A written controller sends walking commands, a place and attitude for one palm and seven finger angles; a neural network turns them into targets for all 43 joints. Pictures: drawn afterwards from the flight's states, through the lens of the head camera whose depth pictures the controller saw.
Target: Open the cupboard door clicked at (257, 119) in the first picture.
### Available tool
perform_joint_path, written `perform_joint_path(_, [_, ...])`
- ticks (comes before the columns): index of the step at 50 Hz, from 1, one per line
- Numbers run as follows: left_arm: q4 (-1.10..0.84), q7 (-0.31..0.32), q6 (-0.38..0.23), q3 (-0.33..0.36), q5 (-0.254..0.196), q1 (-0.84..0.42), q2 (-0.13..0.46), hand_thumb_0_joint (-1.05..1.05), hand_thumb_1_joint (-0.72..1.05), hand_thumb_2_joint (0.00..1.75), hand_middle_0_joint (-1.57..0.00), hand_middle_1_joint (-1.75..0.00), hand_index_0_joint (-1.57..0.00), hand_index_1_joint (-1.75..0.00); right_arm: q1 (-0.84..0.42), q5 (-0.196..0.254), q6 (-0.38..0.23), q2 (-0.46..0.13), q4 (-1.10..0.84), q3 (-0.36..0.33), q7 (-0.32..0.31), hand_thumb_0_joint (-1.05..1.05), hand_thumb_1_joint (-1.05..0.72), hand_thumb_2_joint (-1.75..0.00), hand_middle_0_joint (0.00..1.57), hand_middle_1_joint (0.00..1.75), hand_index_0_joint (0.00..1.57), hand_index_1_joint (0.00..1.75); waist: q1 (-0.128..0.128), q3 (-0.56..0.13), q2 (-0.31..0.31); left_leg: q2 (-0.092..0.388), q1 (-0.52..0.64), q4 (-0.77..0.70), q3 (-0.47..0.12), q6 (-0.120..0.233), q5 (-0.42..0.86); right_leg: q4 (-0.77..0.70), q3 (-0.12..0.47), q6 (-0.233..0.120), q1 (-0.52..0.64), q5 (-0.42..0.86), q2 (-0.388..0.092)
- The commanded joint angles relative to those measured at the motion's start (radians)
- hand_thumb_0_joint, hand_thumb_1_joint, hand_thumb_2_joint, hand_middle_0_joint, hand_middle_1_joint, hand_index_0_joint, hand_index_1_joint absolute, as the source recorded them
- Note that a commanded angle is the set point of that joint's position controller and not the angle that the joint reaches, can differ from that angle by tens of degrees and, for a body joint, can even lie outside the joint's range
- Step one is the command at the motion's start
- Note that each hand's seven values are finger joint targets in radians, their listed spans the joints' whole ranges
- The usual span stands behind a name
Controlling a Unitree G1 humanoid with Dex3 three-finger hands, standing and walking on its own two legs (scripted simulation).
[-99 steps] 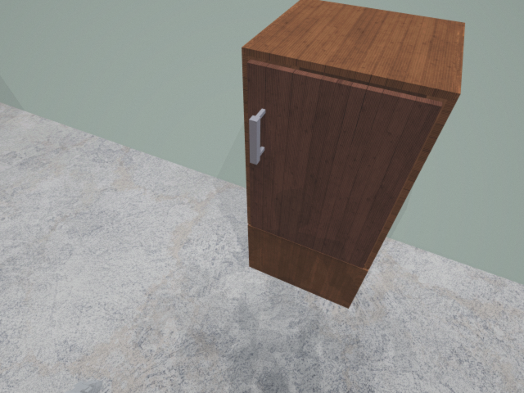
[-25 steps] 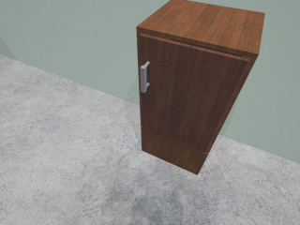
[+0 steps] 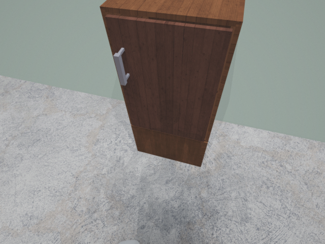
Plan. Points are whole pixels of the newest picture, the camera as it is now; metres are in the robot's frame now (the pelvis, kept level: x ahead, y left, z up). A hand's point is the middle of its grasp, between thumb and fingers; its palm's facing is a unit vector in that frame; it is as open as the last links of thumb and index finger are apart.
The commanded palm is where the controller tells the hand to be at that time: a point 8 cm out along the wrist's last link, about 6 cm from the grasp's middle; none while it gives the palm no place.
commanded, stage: turn to face it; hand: left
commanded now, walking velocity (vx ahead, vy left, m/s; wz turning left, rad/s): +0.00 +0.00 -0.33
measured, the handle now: (122, 67) +0.69 +0.21 +0.01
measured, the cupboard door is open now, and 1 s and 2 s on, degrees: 0 0 0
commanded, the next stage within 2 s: take the last steps up to it in 0.34 s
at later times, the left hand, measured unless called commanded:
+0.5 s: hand out of the picture +0.08 +0.25 -0.15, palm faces -0.08 -0.97 -0.22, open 7.4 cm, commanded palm none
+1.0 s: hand out of the picture +0.07 +0.25 -0.17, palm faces -0.11 -0.98 -0.18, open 7.4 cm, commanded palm none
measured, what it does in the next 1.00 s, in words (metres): steps on the spot: left foot, then right foot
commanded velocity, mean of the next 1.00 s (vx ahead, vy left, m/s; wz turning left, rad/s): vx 0.02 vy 0.02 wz -0.10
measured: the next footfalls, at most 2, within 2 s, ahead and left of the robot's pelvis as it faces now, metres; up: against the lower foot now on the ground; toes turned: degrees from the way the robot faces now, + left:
left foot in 0.38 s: +0.03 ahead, +0.15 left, +0.00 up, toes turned -6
right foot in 0.70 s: +0.01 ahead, -0.08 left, +0.00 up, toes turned -14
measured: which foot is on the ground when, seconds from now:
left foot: up 0.00-0.36, down 0.38-0.70, up 0.72-0.94, down 0.96-1.00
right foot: down 0.00-0.38, up 0.40-0.68, down 0.70-1.00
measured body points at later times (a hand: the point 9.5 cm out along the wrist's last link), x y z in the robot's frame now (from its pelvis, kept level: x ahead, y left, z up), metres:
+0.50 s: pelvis -0.01 +0.05 +0.02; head +0.02 +0.07 +0.47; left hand +0.09 +0.30 -0.14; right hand +0.03 -0.20 -0.11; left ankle -0.01 +0.15 -0.72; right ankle -0.03 -0.08 -0.66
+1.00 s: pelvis +0.06 +0.08 +0.01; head +0.07 +0.09 +0.46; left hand +0.08 +0.30 -0.16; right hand +0.01 -0.15 -0.14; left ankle +0.12 +0.18 -0.72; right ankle -0.03 -0.07 -0.72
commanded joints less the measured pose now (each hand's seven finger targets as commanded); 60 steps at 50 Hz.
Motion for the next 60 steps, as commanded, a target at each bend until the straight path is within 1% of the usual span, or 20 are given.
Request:
perform_joint_path(1, [-0.053,0.036,-0.027,0.065,-0.003,0.08,0.23,0.0,0.9,0.9,-0.2,-0.3,-0.2,-0.3,-0.08,0.004,-0.018,-0.11,-0.122,-0.039,-0.015,0.0,-0.9,-0.9,0.2,0.3,0.2,0.3,0.021,-0.089,-0.194,-0.022,-0.251,0.404,-0.149,-0.007,-0.11,-0.427,0.53,-0.199,0.097,0.215,-0.347])
perform_joint_path(6, [-0.057,0.037,-0.038,0.058,-0.002,0.039,0.167,0.0,0.9,0.9,-0.2,-0.3,-0.2,-0.3,-0.021,-0.002,-0.027,-0.075,-0.076,-0.032,-0.012,0.0,-0.9,-0.9,0.2,0.3,0.2,0.3,-0.008,-0.15,-0.141,-0.018,-0.198,0.289,-0.111,-0.03,0.0,-0.339,0.325,-0.167,0.179,0.428,-0.231])
perform_joint_path(12, [-0.041,0.035,-0.029,0.069,0.004,0.072,0.179,0.0,0.9,0.9,-0.2,-0.3,-0.2,-0.3,-0.037,0.005,-0.033,-0.053,-0.086,-0.027,-0.019,0.0,-0.9,-0.9,0.2,0.3,0.2,0.3,0.011,-0.16,-0.164,-0.045,-0.118,0.074,-0.093,-0.018,-0.028,-0.333,0.36,-0.177,0.186,0.453,-0.221])
perform_joint_path(17, [-0.058,0.033,-0.019,0.068,-0.007,-0.002,0.158,0.0,0.9,0.9,-0.2,-0.3,-0.2,-0.3,0.108,0.012,-0.054,-0.061,-0.049,-0.023,-0.031,0.0,-0.9,-0.9,0.2,0.3,0.2,0.3,-0.057,-0.17,-0.152,-0.045,0.182,-0.313,-0.093,0.007,0.162,-0.248,0.334,-0.086,0.019,0.36,-0.145])
perform_joint_path(19, [-0.09,0.02,-0.015,0.052,-0.012,0.007,0.073,0.0,0.9,0.9,-0.2,-0.3,-0.2,-0.3,0.107,-0.007,-0.06,-0.194,-0.068,-0.044,-0.032,0.0,-0.9,-0.9,0.2,0.3,0.2,0.3,-0.049,-0.113,0.239,0.288,0.258,-0.475,-0.444,0.146,0.267,0.01,0.099,0.023,-0.234,-0.102,0.054])
perform_joint_path(20, [-0.097,0.02,-0.011,0.057,-0.002,-0.037,0.094,0.0,0.9,0.9,-0.2,-0.3,-0.2,-0.3,0.1,-0.014,-0.057,-0.195,-0.076,-0.042,-0.036,0.0,-0.9,-0.9,0.2,0.3,0.2,0.3,-0.063,-0.061,0.2,0.355,0.138,-0.498,-0.485,0.208,0.316,0.201,0.079,0.045,-0.229,-0.222,0.039])
perform_joint_path(23, [-0.042,0.01,-0.008,0.06,0.0,0.02,0.087,0.0,0.9,0.9,-0.2,-0.3,-0.2,-0.3,0.001,-0.018,-0.063,-0.128,-0.087,-0.017,-0.038,0.0,-0.9,-0.9,0.2,0.3,0.2,0.3,0.006,-0.067,0.114,0.212,0.107,-0.452,-0.289,0.194,0.415,0.384,0.076,0.057,-0.201,-0.115,-0.007])
perform_joint_path(25, [-0.027,0.004,-0.01,0.042,-0.002,0.028,0.061,0.0,0.9,0.9,-0.2,-0.3,-0.2,-0.3,0.028,-0.017,-0.066,-0.117,-0.07,-0.014,-0.031,0.0,-0.9,-0.9,0.2,0.3,0.2,0.3,-0.006,-0.093,0.15,0.149,0.159,-0.437,-0.196,0.177,0.432,0.288,0.015,0.056,-0.158,-0.099,-0.015])
perform_joint_path(29, [-0.04,0.002,-0.025,0.013,0.0,-0.052,0.036,0.0,0.9,0.9,-0.2,-0.3,-0.2,-0.3,0.146,-0.021,-0.064,-0.129,-0.011,-0.02,-0.022,0.0,-0.9,-0.9,0.2,0.3,0.2,0.3,-0.055,-0.063,0.156,0.162,0.176,-0.446,-0.222,0.196,0.354,0.029,-0.06,0.039,-0.055,-0.138,-0.026])
perform_joint_path(32, [-0.002,0.006,-0.042,0.012,-0.001,0.009,0.033,0.0,0.9,0.9,-0.2,-0.3,-0.2,-0.3,0.168,-0.012,-0.062,-0.118,0.02,-0.016,-0.017,0.0,-0.9,-0.9,0.2,0.3,0.2,0.3,-0.016,-0.066,0.095,0.125,0.11,-0.381,-0.199,0.157,0.273,-0.223,-0.089,0.028,0.128,0.019,-0.016])
perform_joint_path(33, [0.02,0.01,-0.05,0.015,-0.001,0.051,0.054,0.0,0.9,0.9,-0.2,-0.3,-0.2,-0.3,0.171,-0.006,-0.066,-0.096,0.028,-0.009,-0.014,0.0,-0.9,-0.9,0.2,0.3,0.2,0.3,0.003,-0.088,0.047,0.088,0.066,-0.326,-0.163,0.121,0.214,-0.312,-0.055,0.019,0.229,0.077,-0.048])
perform_joint_path(35, [0.063,0.027,-0.062,0.042,0.003,0.17,0.176,0.0,0.9,0.9,-0.2,-0.3,-0.2,-0.3,0.16,0.001,-0.075,-0.022,-0.005,0.006,-0.006,0.0,-0.9,-0.9,0.2,0.3,0.2,0.3,0.043,-0.079,-0.23,-0.061,-0.242,-0.071,-0.013,0.033,-0.076,-0.446,0.34,-0.112,0.43,0.012,-0.362])
perform_joint_path(36, [0.072,0.032,-0.062,0.052,-0.003,0.219,0.202,0.0,0.9,0.9,-0.2,-0.3,-0.2,-0.3,0.086,-0.01,-0.061,-0.061,-0.031,-0.006,-0.005,0.0,-0.9,-0.9,0.2,0.3,0.2,0.3,0.078,-0.047,-0.239,-0.036,-0.286,0.072,-0.048,0.027,-0.17,-0.502,0.438,-0.185,0.359,-0.046,-0.452])
perform_joint_path(40, [0.051,0.039,-0.07,0.038,0.002,0.099,0.108,0.0,0.9,0.9,-0.2,-0.3,-0.2,-0.3,0.118,-0.014,-0.048,-0.033,-0.003,-0.015,0.017,0.0,-0.9,-0.9,0.2,0.3,0.2,0.3,-0.001,0.034,-0.159,0.016,-0.25,0.203,-0.089,0.019,0.016,-0.503,0.205,-0.148,0.162,-0.003,-0.344])
perform_joint_path(45, [0.066,0.044,-0.059,0.023,-0.003,0.048,0.081,0.0,0.9,0.9,-0.2,-0.3,-0.2,-0.3,0.223,0.002,-0.048,0.039,0.05,0.004,0.004,0.0,-0.9,-0.9,0.2,0.3,0.2,0.3,-0.058,-0.007,-0.184,-0.027,0.097,-0.173,-0.014,-0.004,0.22,-0.373,-0.007,-0.059,-0.011,0.17,-0.209])
perform_joint_path(47, [0.079,0.044,-0.044,0.014,-0.01,0.088,0.043,0.0,0.9,0.9,-0.2,-0.3,-0.2,-0.3,0.288,-0.001,-0.064,-0.02,0.078,-0.003,-0.004,0.0,-0.9,-0.9,0.2,0.3,0.2,0.3,-0.06,-0.057,-0.002,0.038,0.223,-0.288,-0.101,0.014,0.391,-0.22,-0.025,-0.007,-0.05,0.074,-0.136])
perform_joint_path(48, [0.08,0.047,-0.035,0.012,-0.015,0.132,0.017,0.0,0.9,0.9,-0.2,-0.3,-0.2,-0.3,0.282,-0.006,-0.069,-0.073,0.072,-0.011,-0.011,0.0,-0.9,-0.9,0.2,0.3,0.2,0.3,-0.04,-0.071,0.11,0.152,0.169,-0.346,-0.22,0.066,0.463,-0.178,-0.054,0.027,-0.014,-0.036,-0.086])
perform_joint_path(50, [0.102,0.05,-0.023,0.007,-0.014,0.141,-0.005,0.0,0.9,0.9,-0.2,-0.3,-0.2,-0.3,0.239,-0.008,-0.068,-0.099,0.077,-0.015,-0.028,0.0,-0.9,-0.9,0.2,0.3,0.2,0.3,-0.035,-0.055,0.236,0.226,0.093,-0.461,-0.33,0.129,0.527,-0.063,-0.081,0.045,0.042,-0.122,-0.048])
perform_joint_path(56, [0.088,0.035,-0.013,0.011,-0.007,0.091,-0.001,0.0,0.9,0.9,-0.2,-0.3,-0.2,-0.3,0.168,-0.01,-0.052,-0.111,0.071,-0.033,-0.051,0.0,-0.9,-0.9,0.2,0.3,0.2,0.3,-0.051,-0.157,0.081,0.274,0.242,-0.378,-0.259,0.227,0.833,0.143,-0.015,0.038,-0.074,-0.204,-0.07])
perform_joint_path(60, [0.074,0.034,-0.009,0.018,-0.007,0.098,-0.013,0.0,0.9,0.9,-0.2,-0.3,-0.2,-0.3,0.106,-0.013,-0.044,-0.108,0.053,-0.04,-0.041,0.0,-0.9,-0.9,0.2,0.3,0.2,0.3,-0.035,-0.169,0.137,0.238,0.145,-0.394,-0.203,0.196,0.644,0.046,-0.028,0.03,0.022,-0.125,-0.062])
